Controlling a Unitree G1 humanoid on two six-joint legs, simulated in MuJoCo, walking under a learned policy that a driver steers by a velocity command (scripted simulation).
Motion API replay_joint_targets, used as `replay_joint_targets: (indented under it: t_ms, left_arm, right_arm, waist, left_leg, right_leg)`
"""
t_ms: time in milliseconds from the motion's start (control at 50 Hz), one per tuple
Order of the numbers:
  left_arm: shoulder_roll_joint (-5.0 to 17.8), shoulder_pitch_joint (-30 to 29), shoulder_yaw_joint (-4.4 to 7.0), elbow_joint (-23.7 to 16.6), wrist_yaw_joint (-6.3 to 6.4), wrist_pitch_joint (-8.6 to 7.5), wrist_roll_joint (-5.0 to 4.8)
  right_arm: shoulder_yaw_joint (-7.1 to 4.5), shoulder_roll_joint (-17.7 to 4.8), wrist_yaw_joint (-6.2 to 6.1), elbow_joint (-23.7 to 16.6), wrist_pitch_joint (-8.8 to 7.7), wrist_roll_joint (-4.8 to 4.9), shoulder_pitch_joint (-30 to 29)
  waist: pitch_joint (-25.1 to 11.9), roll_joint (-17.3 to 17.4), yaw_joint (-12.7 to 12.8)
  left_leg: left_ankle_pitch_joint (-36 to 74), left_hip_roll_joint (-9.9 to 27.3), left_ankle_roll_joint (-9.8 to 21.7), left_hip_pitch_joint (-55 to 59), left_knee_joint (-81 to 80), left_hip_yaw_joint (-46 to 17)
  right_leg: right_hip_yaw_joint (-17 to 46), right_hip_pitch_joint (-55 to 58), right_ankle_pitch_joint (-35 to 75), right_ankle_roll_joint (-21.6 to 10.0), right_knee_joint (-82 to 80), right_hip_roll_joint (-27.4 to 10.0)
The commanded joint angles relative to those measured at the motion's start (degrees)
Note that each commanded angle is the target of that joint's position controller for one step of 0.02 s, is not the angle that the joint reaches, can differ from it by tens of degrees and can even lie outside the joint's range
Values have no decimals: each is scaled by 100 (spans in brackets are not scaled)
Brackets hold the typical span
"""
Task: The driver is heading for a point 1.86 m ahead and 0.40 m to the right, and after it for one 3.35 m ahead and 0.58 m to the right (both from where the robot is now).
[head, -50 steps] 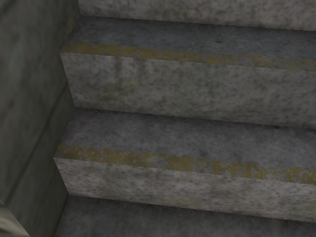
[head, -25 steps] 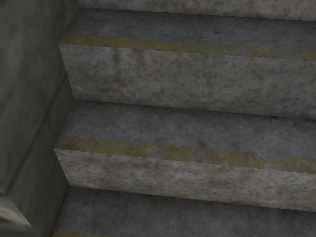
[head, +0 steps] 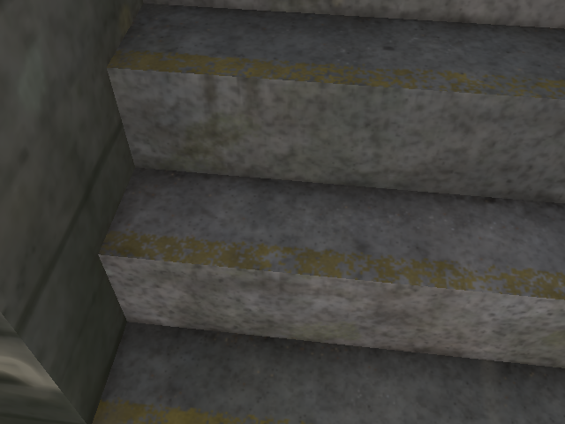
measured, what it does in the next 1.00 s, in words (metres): stands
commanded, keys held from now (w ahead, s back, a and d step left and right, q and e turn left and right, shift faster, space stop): no key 0.20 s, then w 0.80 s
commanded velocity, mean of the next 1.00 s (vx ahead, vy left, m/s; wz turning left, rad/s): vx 0.29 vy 0.00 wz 0.00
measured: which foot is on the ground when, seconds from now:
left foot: down 0.00-1.00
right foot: down 0.00-1.00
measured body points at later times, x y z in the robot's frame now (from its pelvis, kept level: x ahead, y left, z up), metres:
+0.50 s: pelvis +0.02 +0.00 +0.00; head +0.02 +0.00 +0.45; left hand +0.12 +0.26 -0.13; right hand +0.10 -0.25 -0.13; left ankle -0.01 +0.12 -0.75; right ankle +0.00 -0.11 -0.75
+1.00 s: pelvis +0.05 +0.00 +0.00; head +0.06 +0.00 +0.45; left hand +0.23 +0.26 -0.10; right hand +0.18 -0.26 -0.11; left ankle -0.01 +0.12 -0.75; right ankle +0.00 -0.11 -0.75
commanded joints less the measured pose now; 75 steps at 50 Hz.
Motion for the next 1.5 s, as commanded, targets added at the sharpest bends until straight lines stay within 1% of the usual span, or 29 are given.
replay_joint_targets:
  t_ms: [20, 200, 220, 240, 280, 340, 380, 420, 480, 500, 540, 600, 620, 640, 700, 740, 860, 1000, 1040, 1100, 1280, 1320, 1360, 1400, 1480, 1500]
  left_arm:
    - [680, -50, 133, -240, 18, -61, 0]
    - [668, -66, 133, -190, 16, -72, -4]
    - [584, -7, 105, -142, 16, -70, 13]
    - [536, -30, 86, -127, 18, -69, 22]
    - [532, -138, 68, -131, 31, -83, 28]
    - [558, -225, 54, -147, 43, -150, 14]
    - [550, -260, 42, -162, 44, -194, 1]
    - [579, -284, 42, -156, 44, -295, -6]
    - [569, -347, 41, -195, 29, -353, -34]
    - [569, -451, 43, -237, 5, -309, -11]
    - [565, -476, 47, -293, -12, -285, -22]
    - [621, -558, 67, -359, -33, -290, -30]
    - [653, -537, 74, -377, -43, -308, -67]
    - [647, -565, 75, -392, -51, -314, -66]
    - [685, -677, 82, -481, -73, -337, -41]
    - [718, -715, 87, -524, -90, -342, -27]
    - [781, -919, 79, -660, -138, -320, 1]
    - [870, -1118, 57, -761, -163, -313, 18]
    - [886, -1200, 45, -827, -177, -265, 34]
    - [906, -1226, 28, -846, -180, -247, 32]
    - [948, -1326, -15, -897, -182, -262, 33]
    - [1013, -1200, -4, -835, -184, -259, 36]
    - [1053, -1075, 11, -780, -186, -245, 36]
    - [1044, -1004, 16, -734, -187, -213, 33]
    - [1029, -916, 30, -642, -176, -146, 28]
    - [1031, -903, 34, -616, -172, -130, 29]
  right_arm:
    - [-147, -670, -17, -218, -57, 5, 154]
    - [-153, -639, -16, -225, -63, 9, 145]
    - [-123, -548, -18, -184, -61, -8, 189]
    - [-102, -497, -24, -171, -58, -14, 149]
    - [-88, -496, -50, -183, -59, -14, 17]
    - [-87, -536, -78, -190, -106, 7, -46]
    - [-86, -536, -82, -190, -144, 24, -66]
    - [-82, -551, -95, -247, -156, 37, -146]
    - [-73, -550, -92, -277, -190, 49, -200]
    - [-34, -437, -121, -253, -188, 21, -182]
    - [-27, -475, -140, -264, -210, 27, -224]
    - [-18, -539, -143, -303, -241, 46, -346]
    - [3, -542, -147, -305, -264, 61, -345]
    - [10, -567, -150, -315, -282, 64, -379]
    - [33, -617, -149, -374, -286, 31, -485]
    - [47, -655, -145, -409, -284, 37, -539]
    - [101, -736, -139, -491, -247, 19, -655]
    - [154, -839, -136, -576, -213, 0, -826]
    - [164, -852, -113, -546, -237, -16, -801]
    - [186, -863, -97, -563, -243, -19, -844]
    - [238, -922, -100, -590, -235, -37, -920]
    - [233, -975, -82, -541, -239, -49, -810]
    - [218, -1027, -63, -484, -236, -38, -678]
    - [212, -1023, -53, -436, -215, -35, -603]
    - [198, -1003, -59, -357, -165, -41, -506]
    - [189, -1012, -59, -334, -164, -29, -485]
  waist:
    - [-133, 20, -1]
    - [-145, 23, 2]
    - [-278, 32, 12]
    - [-229, 45, 21]
    - [-91, 42, 31]
    - [-29, 30, 23]
    - [-52, 29, 18]
    - [-93, 18, -20]
    - [-129, 22, -37]
    - [-160, 7, -63]
    - [-239, 41, -38]
    - [-363, 12, -21]
    - [-340, -26, 1]
    - [-379, -11, 6]
    - [-505, 15, 8]
    - [-615, 27, 12]
    - [-725, 37, -20]
    - [-712, 21, -33]
    - [-730, 59, -3]
    - [-744, 45, 8]
    - [-640, -9, 5]
    - [-586, 3, 1]
    - [-615, 15, -3]
    - [-622, 14, -4]
    - [-509, 16, -15]
    - [-474, 16, -23]
  left_leg:
    - [293, 390, 73, -117, -361, -378]
    - [334, 389, 86, -112, -357, -382]
    - [97, 368, 83, -49, -432, -364]
    - [-130, 334, 74, -65, -497, -350]
    - [-355, 292, 67, -103, -559, -340]
    - [-293, 280, 90, -53, -583, -352]
    - [-200, 277, 114, 6, -576, -355]
    - [-78, 261, 109, 72, -521, -319]
    - [118, 264, 150, 168, -475, -322]
    - [173, 253, 168, 138, -512, -296]
    - [380, 246, 172, 184, -496, -280]
    - [816, 264, 168, 255, -441, -259]
    - [925, 269, 171, 271, -428, -304]
    - [1072, 281, 178, 312, -398, -296]
    - [1676, 320, 153, 430, -317, -281]
    - [1952, 340, 133, 521, -269, -269]
    - [2267, 385, 44, 664, -272, -255]
    - [2020, 428, 4, 696, -441, -288]
    - [2045, 436, 14, 694, -498, -316]
    - [1899, 455, 1, 696, -582, -331]
    - [1364, 470, 4, 583, -790, -373]
    - [1620, 491, -4, 578, -766, -365]
    - [1776, 495, 3, 595, -700, -341]
    - [1656, 485, 17, 566, -664, -325]
    - [1265, 448, 34, 405, -618, -302]
    - [1168, 431, 32, 355, -604, -291]
  right_leg:
    - [506, 134, 930, -312, -245, -587]
    - [504, 135, 947, -301, -229, -588]
    - [495, 214, 689, -299, -314, -574]
    - [472, 193, 373, -290, -392, -535]
    - [446, 62, -13, -264, -491, -475]
    - [441, -13, 22, -248, -528, -451]
    - [429, 8, 156, -252, -500, -443]
    - [413, 36, 237, -256, -464, -432]
    - [401, 74, 493, -285, -389, -426]
    - [396, 142, 730, -267, -318, -445]
    - [405, 262, 1071, -269, -237, -462]
    - [406, 430, 1540, -270, -122, -484]
    - [424, 471, 1611, -293, -92, -464]
    - [422, 501, 1739, -297, -70, -476]
    - [443, 621, 2281, -269, -12, -517]
    - [436, 709, 2500, -247, 19, -533]
    - [473, 840, 2937, -198, -20, -600]
    - [525, 904, 2788, -167, -191, -646]
    - [540, 940, 2931, -142, -215, -672]
    - [549, 973, 2785, -137, -291, -687]
    - [573, 950, 2315, -125, -509, -694]
    - [571, 950, 2540, -127, -489, -712]
    - [547, 964, 2649, -140, -431, -714]
    - [530, 932, 2501, -157, -405, -700]
    - [523, 787, 2124, -192, -369, -659]
    - [517, 762, 2069, -201, -356, -649]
